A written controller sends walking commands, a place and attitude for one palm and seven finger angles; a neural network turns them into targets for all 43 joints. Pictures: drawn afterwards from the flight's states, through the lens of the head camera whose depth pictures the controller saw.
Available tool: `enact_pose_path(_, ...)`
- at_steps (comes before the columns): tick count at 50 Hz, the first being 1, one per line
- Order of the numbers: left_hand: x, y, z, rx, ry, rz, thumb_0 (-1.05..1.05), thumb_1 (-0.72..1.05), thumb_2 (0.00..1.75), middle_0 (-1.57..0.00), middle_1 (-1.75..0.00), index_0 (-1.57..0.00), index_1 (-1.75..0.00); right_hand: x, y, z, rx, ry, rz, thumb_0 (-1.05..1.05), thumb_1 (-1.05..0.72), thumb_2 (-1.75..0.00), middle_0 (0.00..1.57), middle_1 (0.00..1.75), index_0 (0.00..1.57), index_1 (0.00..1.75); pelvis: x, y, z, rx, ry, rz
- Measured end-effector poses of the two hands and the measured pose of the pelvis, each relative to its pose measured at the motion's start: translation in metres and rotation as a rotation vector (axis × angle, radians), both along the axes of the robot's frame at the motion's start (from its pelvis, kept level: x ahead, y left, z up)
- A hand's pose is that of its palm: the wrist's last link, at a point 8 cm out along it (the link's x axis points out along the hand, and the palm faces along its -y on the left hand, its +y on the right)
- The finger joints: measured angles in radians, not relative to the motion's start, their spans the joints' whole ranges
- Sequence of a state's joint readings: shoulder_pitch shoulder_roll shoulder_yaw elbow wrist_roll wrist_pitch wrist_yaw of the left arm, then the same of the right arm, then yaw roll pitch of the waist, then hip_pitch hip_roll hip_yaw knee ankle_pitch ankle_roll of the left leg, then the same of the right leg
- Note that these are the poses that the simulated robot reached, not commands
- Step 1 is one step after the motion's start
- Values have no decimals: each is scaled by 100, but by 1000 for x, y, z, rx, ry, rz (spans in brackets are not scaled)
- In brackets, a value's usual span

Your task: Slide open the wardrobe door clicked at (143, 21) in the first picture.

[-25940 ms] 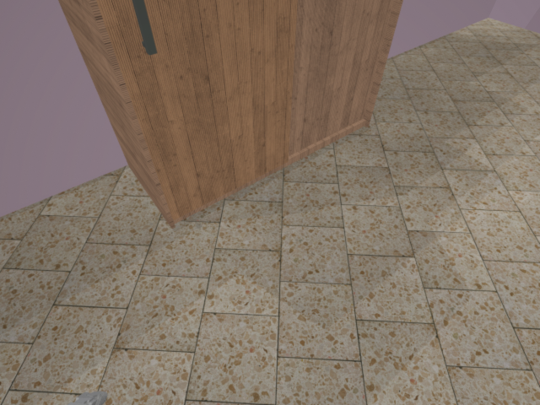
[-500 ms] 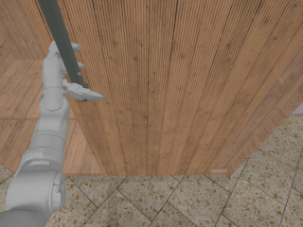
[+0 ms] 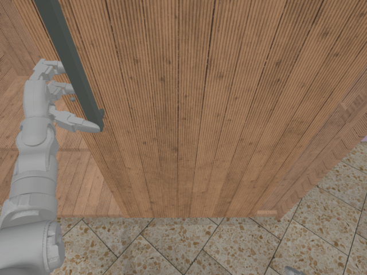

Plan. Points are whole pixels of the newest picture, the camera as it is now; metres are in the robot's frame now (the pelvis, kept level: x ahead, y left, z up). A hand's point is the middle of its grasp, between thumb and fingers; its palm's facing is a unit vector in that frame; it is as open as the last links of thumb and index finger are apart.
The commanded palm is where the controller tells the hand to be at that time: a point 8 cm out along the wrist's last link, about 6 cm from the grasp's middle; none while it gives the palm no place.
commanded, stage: slip the hand off the handle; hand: left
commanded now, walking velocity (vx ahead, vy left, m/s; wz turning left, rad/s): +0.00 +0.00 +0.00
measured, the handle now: (79, 66) +0.46 +0.22 +0.22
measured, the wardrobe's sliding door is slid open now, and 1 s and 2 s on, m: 0.52 0.52 0.52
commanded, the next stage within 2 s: draw the hand back to the body in 0.82 s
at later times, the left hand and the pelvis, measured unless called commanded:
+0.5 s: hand (50, 119) +0.38 +0.27 +0.16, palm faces +0.28 -0.95 -0.16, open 14.7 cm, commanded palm +0.33 +0.31 +0.16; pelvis +0.01 +0.00 +0.00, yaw +0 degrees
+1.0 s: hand (32, 151) +0.30 +0.27 +0.16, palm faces +0.27 -0.96 -0.11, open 14.7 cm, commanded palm +0.26 +0.31 +0.16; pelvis +0.01 -0.01 +0.00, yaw +2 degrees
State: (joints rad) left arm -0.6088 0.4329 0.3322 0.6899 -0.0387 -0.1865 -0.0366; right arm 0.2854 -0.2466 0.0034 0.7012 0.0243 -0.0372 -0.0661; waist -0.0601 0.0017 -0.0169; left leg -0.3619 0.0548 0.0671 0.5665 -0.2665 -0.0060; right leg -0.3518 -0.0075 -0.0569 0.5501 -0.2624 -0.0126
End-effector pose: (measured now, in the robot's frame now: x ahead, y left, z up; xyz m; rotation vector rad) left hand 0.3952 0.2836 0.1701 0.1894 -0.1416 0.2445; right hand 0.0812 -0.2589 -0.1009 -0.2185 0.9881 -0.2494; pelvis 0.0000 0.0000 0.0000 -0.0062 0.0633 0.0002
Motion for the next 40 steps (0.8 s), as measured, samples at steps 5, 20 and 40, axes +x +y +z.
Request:
enact_pose_path(5, -2, 17, 0, -12, 3, 28, -2, -55, 20, -46, -125, -35, -121, -10, -7, -3, -7, 32, -21, 1, -90, -90, 20, 30, 20, 30, 3, -3, -1, 0, 8, -2)
enact_pose_path(20, -36, 35, -5, -13, -7, 17, -2, -55, 20, -28, -116, -26, -116, -9, -10, -6, -9, 32, -34, 1, -91, -90, 20, 30, 20, 30, 11, 0, -2, -2, -1, 3)
enact_pose_path(40, -113, 28, -3, -3, -17, 49, -2, -55, 20, -26, -115, -25, -115, 102, 30, 26, 35, -290, 150, 1, -90, -90, 20, 30, 20, 30, 11, -2, 1, 1, -73, 26)
